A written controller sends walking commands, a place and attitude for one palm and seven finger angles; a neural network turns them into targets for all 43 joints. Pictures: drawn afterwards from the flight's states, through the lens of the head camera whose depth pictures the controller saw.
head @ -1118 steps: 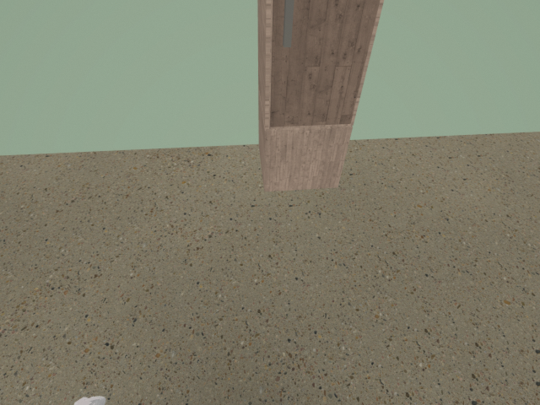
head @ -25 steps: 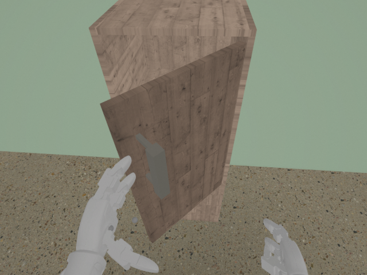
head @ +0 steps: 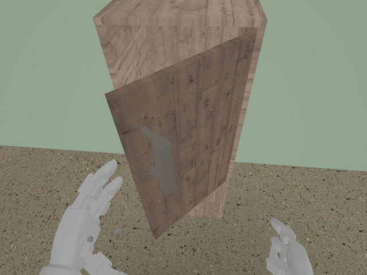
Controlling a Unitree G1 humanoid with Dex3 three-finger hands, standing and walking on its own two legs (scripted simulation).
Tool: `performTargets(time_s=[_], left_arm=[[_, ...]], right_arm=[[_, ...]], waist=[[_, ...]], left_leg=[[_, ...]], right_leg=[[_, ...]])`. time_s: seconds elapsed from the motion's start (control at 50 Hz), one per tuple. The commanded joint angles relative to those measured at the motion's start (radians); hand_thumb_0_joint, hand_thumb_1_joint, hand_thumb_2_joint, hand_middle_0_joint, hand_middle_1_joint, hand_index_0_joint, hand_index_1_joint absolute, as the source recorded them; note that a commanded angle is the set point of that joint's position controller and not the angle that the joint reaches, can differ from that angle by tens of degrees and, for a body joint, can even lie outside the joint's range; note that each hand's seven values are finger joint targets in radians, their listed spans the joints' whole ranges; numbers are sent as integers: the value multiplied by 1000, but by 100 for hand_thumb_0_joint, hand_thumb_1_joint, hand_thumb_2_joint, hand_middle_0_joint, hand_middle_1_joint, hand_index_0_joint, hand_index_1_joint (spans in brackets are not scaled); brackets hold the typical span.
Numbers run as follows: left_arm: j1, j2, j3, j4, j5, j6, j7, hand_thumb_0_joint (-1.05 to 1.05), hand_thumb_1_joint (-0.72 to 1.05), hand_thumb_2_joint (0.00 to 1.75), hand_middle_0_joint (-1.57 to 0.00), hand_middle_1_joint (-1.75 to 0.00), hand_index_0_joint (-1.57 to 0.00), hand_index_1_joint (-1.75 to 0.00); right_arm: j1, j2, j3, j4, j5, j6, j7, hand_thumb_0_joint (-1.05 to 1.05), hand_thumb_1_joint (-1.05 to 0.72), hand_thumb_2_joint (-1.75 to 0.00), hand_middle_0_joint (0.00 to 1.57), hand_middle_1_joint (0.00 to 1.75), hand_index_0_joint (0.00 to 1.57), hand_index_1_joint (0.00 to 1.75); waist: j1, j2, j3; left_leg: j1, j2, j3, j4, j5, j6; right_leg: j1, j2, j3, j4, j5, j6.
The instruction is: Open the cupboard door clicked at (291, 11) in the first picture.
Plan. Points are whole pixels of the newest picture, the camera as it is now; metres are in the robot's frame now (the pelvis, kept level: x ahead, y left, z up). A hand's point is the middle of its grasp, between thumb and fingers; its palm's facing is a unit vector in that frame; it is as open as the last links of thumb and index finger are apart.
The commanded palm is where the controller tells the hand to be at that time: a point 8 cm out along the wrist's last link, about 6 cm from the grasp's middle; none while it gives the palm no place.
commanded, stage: draw the hand back to the body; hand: left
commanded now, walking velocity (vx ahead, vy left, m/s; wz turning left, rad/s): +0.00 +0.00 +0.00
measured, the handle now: (157, 161) +0.31 +0.09 +0.12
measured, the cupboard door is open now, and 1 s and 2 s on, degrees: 47 47 47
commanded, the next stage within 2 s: step back with the hand held close in 1.46 s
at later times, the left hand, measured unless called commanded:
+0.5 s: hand (69, 217) +0.17 +0.19 +0.16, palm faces +0.16 -0.95 -0.26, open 15.6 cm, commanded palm +0.13 +0.24 +0.17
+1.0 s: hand (30, 183) +0.20 +0.26 +0.19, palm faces +0.38 -0.84 -0.39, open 10.1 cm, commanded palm +0.16 +0.30 +0.20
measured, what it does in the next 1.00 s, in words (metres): stands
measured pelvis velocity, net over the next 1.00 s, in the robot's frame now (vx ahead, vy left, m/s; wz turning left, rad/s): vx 0.01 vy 0.02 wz -0.05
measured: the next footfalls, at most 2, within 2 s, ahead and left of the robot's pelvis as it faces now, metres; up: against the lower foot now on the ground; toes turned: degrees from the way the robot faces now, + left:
none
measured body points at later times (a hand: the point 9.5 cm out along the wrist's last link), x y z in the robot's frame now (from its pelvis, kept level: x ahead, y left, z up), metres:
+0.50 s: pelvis +0.00 +0.01 +0.02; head -0.03 +0.00 +0.47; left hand +0.16 +0.24 +0.17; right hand +0.19 -0.19 -0.04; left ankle +0.00 +0.13 -0.70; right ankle +0.00 -0.10 -0.70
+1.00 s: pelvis +0.01 +0.02 +0.04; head -0.01 +0.01 +0.49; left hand +0.18 +0.30 +0.21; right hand +0.19 -0.20 -0.04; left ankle +0.00 +0.13 -0.70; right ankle +0.00 -0.10 -0.70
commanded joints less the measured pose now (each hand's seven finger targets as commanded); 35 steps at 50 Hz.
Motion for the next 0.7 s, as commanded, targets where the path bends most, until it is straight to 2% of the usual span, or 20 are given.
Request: performTargets(time_s=[0.0,0.04,0.08,0.14,0.22,0.24,0.26,0.3,0.32,0.34,0.36,0.38,0.4,0.44,0.48,0.62,0.66,0.68], left_arm=[[-64,83,99,-242,-33,-35,6,0,-50,30,-15,-30,-15,-30],[-73,78,99,-230,-46,-13,-3,0,-50,30,-15,-30,-15,-30],[-107,86,101,-253,-52,6,-12,0,-50,30,-15,-30,-15,-30],[-97,92,118,-238,-57,38,-19,0,-50,30,-15,-30,-15,-30],[-89,128,174,-247,-67,68,-24,0,-50,30,-15,-30,-15,-30],[-107,131,178,-256,-69,71,-28,0,-50,30,-15,-30,-15,-30],[-106,144,200,-262,-75,72,-30,0,-50,30,-15,-30,-15,-30],[-112,142,210,-272,-85,73,-37,0,-43,33,-15,-30,-15,-30],[-121,148,216,-266,-89,73,-39,0,-40,34,-15,-30,-15,-30],[-132,140,210,-276,-96,72,-45,0,-36,36,-16,-30,-16,-30],[-129,156,233,-269,-102,73,-51,0,-32,37,-16,-30,-16,-30],[-179,305,260,-359,54,29,80,0,-29,39,-16,-30,-16,-30],[-93,218,237,-278,64,33,131,0,-26,40,-16,-30,-16,-30],[-95,178,191,-241,96,26,176,0,-18,43,-16,-30,-16,-30],[-125,193,198,-247,115,8,203,0,-12,47,-16,-30,-16,-30],[-152,258,287,-197,136,-22,249,0,13,57,-17,-30,-17,-30],[-164,250,291,-201,137,-27,250,0,20,60,-18,-30,-18,-30],[-168,254,301,-200,135,-28,251,0,23,62,-18,-30,-18,-30]], right_arm=[[-107,-86,-30,-181,6,-67,-18,0,-90,-90,20,30,20,30],[-117,-88,-23,-177,11,-71,-19,0,-90,-90,20,30,20,30],[-120,-94,-18,-175,12,-77,-21,0,-90,-90,20,30,20,30],[-126,-96,-15,-167,14,-80,-23,0,-90,-90,20,30,20,30],[-138,-95,-15,-157,13,-79,-23,0,-90,-90,20,30,20,30],[-139,-97,-14,-156,15,-79,-25,0,-90,-90,20,30,20,30],[-139,-96,-15,-155,16,-79,-26,0,-90,-90,20,30,20,30],[-138,-96,-13,-152,19,-82,-26,0,-90,-90,20,30,20,30],[-143,-99,-13,-147,19,-85,-27,0,-90,-90,20,30,20,30],[-146,-101,-11,-147,21,-89,-27,0,-90,-90,20,30,20,30],[-143,-101,-14,-142,22,-93,-29,0,-90,-90,20,30,20,30],[-148,-91,-15,-145,-2,-84,-50,0,-90,-90,20,30,20,30],[-143,-75,-14,-130,-13,-80,-58,0,-90,-90,20,30,20,30],[-147,-80,-12,-108,-17,-64,-55,0,-90,-90,20,30,20,30],[-155,-86,-14,-99,-22,-52,-53,0,-90,-90,20,30,20,30],[-188,-91,-22,-58,-34,-34,-55,0,-90,-90,20,30,20,30],[-187,-92,-22,-51,-35,-27,-53,0,-90,-90,20,30,20,30],[-191,-92,-23,-50,-37,-25,-51,0,-90,-90,20,30,20,30]], waist=[[0,-39,-66],[0,-54,-42],[-1,-24,-51],[3,-51,-37],[17,-59,-36],[11,-52,-26],[17,-32,-31],[16,-17,-30],[15,-40,-30],[12,-17,-23],[16,-14,-34],[40,-38,-6],[24,-65,41],[12,-41,69],[12,12,64],[26,-9,58],[25,26,50],[27,8,44]], left_leg=[[36,-31,0,-137,194,35],[38,-27,-4,-154,183,34],[55,-27,-8,-170,180,33],[62,-24,-11,-186,177,34],[71,-23,-12,-202,194,33],[80,-23,-11,-206,195,32],[89,-24,-9,-210,196,30],[102,-25,-10,-219,198,27],[102,-23,-14,-220,199,29],[109,-24,-13,-225,198,29],[121,-25,-14,-227,207,28],[113,-16,8,-263,199,29],[125,-17,15,-269,181,26],[162,-10,17,-292,177,28],[200,-8,19,-324,169,27],[265,2,17,-415,238,29],[288,4,17,-436,274,25],[290,6,14,-446,283,24]], right_leg=[[45,-3,60,-178,172,20],[46,-1,50,-187,160,22],[53,0,45,-187,158,21],[62,1,40,-202,152,22],[89,4,33,-211,172,20],[83,4,34,-216,174,22],[87,5,34,-219,174,20],[88,8,25,-222,177,20],[99,9,26,-229,175,19],[96,8,27,-233,179,20],[102,10,26,-235,191,20],[145,1,80,-307,189,8],[130,-5,82,-337,157,7],[139,-9,82,-366,139,10],[158,-12,80,-386,124,10],[265,-9,76,-428,190,7],[287,-8,74,-427,226,6],[301,-7,71,-427,235,7]])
